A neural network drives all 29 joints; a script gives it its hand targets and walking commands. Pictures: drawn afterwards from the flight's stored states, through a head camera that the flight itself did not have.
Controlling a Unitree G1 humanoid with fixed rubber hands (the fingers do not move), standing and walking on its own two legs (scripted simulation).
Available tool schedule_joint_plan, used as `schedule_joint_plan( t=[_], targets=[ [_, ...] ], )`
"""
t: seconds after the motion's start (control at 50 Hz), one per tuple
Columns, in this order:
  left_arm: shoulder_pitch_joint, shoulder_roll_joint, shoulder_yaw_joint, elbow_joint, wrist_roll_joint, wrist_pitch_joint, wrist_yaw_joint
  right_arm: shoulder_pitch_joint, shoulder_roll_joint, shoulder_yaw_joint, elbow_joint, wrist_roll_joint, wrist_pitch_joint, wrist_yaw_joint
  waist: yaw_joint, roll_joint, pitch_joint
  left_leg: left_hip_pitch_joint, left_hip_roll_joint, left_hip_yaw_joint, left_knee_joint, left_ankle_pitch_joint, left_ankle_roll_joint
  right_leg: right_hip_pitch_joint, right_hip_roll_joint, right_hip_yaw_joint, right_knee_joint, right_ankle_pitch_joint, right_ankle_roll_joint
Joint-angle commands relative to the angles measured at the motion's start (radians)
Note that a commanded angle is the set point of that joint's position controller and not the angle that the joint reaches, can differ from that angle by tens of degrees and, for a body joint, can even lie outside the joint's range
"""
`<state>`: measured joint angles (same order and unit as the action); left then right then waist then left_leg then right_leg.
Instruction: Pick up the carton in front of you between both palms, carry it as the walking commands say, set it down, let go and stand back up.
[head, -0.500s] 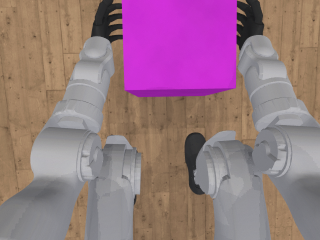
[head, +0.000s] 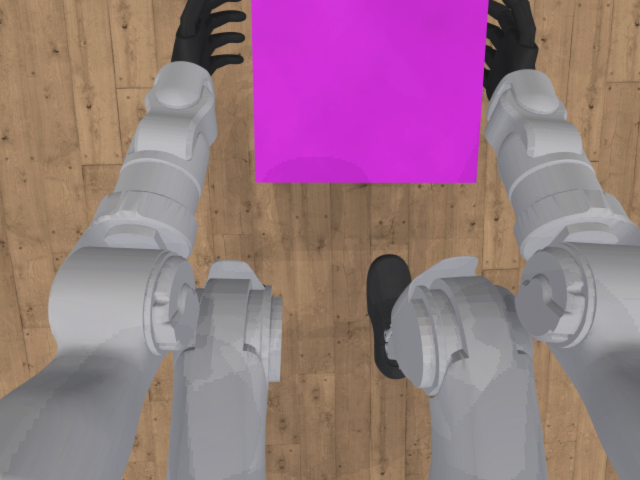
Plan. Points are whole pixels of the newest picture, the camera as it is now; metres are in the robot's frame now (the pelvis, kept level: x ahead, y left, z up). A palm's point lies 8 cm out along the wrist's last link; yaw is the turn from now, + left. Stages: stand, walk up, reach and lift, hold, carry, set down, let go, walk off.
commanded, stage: set down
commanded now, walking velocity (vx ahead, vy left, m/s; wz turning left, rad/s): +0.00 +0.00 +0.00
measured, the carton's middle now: (351, 98) +0.50 -0.04 -0.24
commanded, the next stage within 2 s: let go in 1.26 s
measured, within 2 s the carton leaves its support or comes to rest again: neither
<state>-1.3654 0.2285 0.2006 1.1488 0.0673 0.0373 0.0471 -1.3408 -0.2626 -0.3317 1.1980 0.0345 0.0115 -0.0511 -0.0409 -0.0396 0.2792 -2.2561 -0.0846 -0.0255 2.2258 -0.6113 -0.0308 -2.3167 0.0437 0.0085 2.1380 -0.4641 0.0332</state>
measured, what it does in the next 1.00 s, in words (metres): rises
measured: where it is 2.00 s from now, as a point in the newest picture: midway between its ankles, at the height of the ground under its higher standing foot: (321, 351)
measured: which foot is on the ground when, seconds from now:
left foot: down 0.00-1.00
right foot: down 0.00-1.00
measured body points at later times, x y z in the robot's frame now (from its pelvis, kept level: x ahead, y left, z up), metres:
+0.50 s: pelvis +0.01 +0.00 +0.04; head +0.34 +0.00 +0.35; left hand +0.55 +0.17 -0.09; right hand +0.51 -0.22 -0.09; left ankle +0.10 +0.12 -0.33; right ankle +0.14 -0.12 -0.33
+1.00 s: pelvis +0.03 +0.00 +0.17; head +0.34 -0.01 +0.51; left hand +0.55 +0.18 +0.06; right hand +0.51 -0.22 +0.06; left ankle +0.10 +0.12 -0.33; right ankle +0.14 -0.12 -0.33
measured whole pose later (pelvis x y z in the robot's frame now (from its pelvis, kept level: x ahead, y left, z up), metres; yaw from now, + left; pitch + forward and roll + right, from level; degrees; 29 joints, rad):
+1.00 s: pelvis +0.03 +0.00 +0.17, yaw +0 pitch +47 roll +1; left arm -0.99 0.29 0.22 0.80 -0.04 0.13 0.00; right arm -0.90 -0.20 -0.26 0.69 0.08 0.13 -0.07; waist -0.05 0.01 -0.10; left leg -1.89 -0.06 -0.03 1.62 -0.54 -0.02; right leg -1.95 0.04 0.03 1.57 -0.43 0.02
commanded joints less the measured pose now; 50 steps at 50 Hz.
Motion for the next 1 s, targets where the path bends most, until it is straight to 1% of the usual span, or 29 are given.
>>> schedule_joint_plan(
  t=[0.0,0.06,0.12,0.16,0.2,0.26,0.34,0.36,0.38,0.42,0.46,0.52,0.58,0.64,0.7,0.8,0.88,0.98],
  targets=[
    [-0.165,0.217,-0.031,-0.057,-0.086,-0.042,0.056,-0.104,-0.133,0.062,-0.027,0.088,-0.046,-0.042,0.037,0.108,-0.895,0.368,0.039,0.013,-0.253,0.164,0.007,0.520,-0.004,-0.027,-0.111,0.141,0.016],
    [-0.226,0.196,-0.127,-0.112,-0.197,-0.063,0.047,-0.146,-0.143,0.137,-0.059,0.179,-0.080,-0.049,0.000,0.133,-0.958,0.397,0.055,-0.005,-0.228,0.237,0.008,0.517,-0.023,-0.017,-0.086,0.230,-0.001],
    [-0.248,0.173,-0.201,-0.173,-0.277,-0.065,0.030,-0.162,-0.155,0.183,-0.105,0.228,-0.091,-0.043,-0.039,0.134,-1.023,0.430,0.062,-0.010,-0.214,0.287,0.002,0.546,-0.034,-0.019,-0.079,0.289,-0.009],
    [-0.225,0.187,-0.216,-0.195,-0.305,-0.059,0.027,-0.142,-0.175,0.187,-0.143,0.240,-0.090,-0.044,-0.049,0.130,-1.085,0.462,0.062,-0.005,-0.210,0.303,-0.004,0.594,-0.036,-0.024,-0.082,0.310,-0.009],
    [-0.187,0.210,-0.212,-0.208,-0.314,-0.051,0.028,-0.108,-0.189,0.181,-0.185,0.242,-0.082,-0.048,-0.049,0.125,-1.159,0.500,0.060,0.005,-0.212,0.310,-0.007,0.650,-0.034,-0.031,-0.088,0.319,-0.007],
    [-0.125,0.233,-0.183,-0.243,-0.298,-0.035,0.038,-0.049,-0.201,0.169,-0.262,0.230,-0.060,-0.056,-0.036,0.120,-1.285,0.562,0.050,0.029,-0.229,0.310,-0.009,0.738,-0.025,-0.042,-0.107,0.317,-0.007],
    [-0.061,0.238,-0.118,-0.375,-0.248,0.001,0.055,0.018,-0.191,0.143,-0.432,0.189,-0.016,-0.068,-0.027,0.092,-1.479,0.640,0.023,0.060,-0.282,0.296,0.000,0.875,-0.002,-0.068,-0.157,0.312,-0.009],
    [-0.039,0.237,-0.100,-0.403,-0.234,0.014,0.056,0.038,-0.184,0.135,-0.473,0.177,0.002,-0.070,-0.025,0.083,-1.497,0.651,0.017,0.066,-0.302,0.288,0.004,0.894,0.004,-0.075,-0.178,0.304,-0.009],
    [-0.021,0.233,-0.084,-0.414,-0.220,0.029,0.056,0.055,-0.172,0.128,-0.495,0.163,0.020,-0.070,-0.022,0.077,-1.470,0.639,0.013,0.070,-0.324,0.267,0.007,0.888,0.009,-0.079,-0.200,0.283,-0.008],
    [-0.001,0.221,-0.055,-0.399,-0.195,0.050,0.048,0.078,-0.137,0.112,-0.502,0.135,0.046,-0.065,-0.018,0.066,-1.354,0.583,0.009,0.074,-0.367,0.213,0.011,0.838,0.012,-0.080,-0.246,0.229,-0.002],
    [0.015,0.199,-0.035,-0.361,-0.177,0.054,0.036,0.101,-0.101,0.099,-0.481,0.112,0.055,-0.058,-0.017,0.060,-1.235,0.522,0.010,0.072,-0.403,0.178,0.014,0.780,0.011,-0.074,-0.286,0.193,0.002],
    [0.034,0.176,-0.018,-0.322,-0.162,0.042,0.019,0.117,-0.069,0.092,-0.461,0.092,0.050,-0.048,-0.012,0.054,-1.173,0.483,0.008,0.067,-0.449,0.178,0.015,0.757,0.013,-0.063,-0.335,0.195,0.005],
    [0.050,0.170,-0.009,-0.300,-0.153,0.032,0.008,0.129,-0.059,0.086,-0.454,0.080,0.045,-0.043,-0.013,0.050,-1.188,0.485,0.006,0.069,-0.493,0.189,0.012,0.786,0.016,-0.061,-0.380,0.213,0.010],
    [0.062,0.172,-0.002,-0.309,-0.144,0.029,0.000,0.148,-0.059,0.076,-0.466,0.067,0.047,-0.043,-0.018,0.053,-1.240,0.516,0.004,0.075,-0.540,0.199,0.009,0.840,0.019,-0.063,-0.427,0.228,0.012],
    [0.075,0.177,0.002,-0.348,-0.135,0.033,-0.006,0.171,-0.061,0.068,-0.501,0.056,0.056,-0.043,-0.021,0.063,-1.308,0.573,0.001,0.082,-0.589,0.219,0.005,0.901,0.022,-0.069,-0.475,0.249,0.013],
    [0.102,0.186,0.012,-0.435,-0.124,0.054,-0.020,0.206,-0.060,0.063,-0.582,0.050,0.080,-0.035,-0.017,0.080,-1.400,0.694,-0.006,0.092,-0.670,0.276,0.001,0.990,0.030,-0.079,-0.559,0.289,0.015],
    [0.133,0.181,0.021,-0.472,-0.118,0.070,-0.034,0.236,-0.051,0.062,-0.618,0.049,0.096,-0.023,-0.013,0.085,-1.411,0.769,-0.007,0.091,-0.737,0.313,-0.001,1.037,0.033,-0.080,-0.630,0.312,0.014],
    [0.180,0.166,0.036,-0.464,-0.105,0.074,-0.053,0.279,-0.032,0.056,-0.616,0.036,0.099,-0.008,-0.010,0.080,-1.369,0.831,-0.004,0.081,-0.832,0.345,-0.002,1.093,0.032,-0.074,-0.725,0.336,0.014]
  ],
)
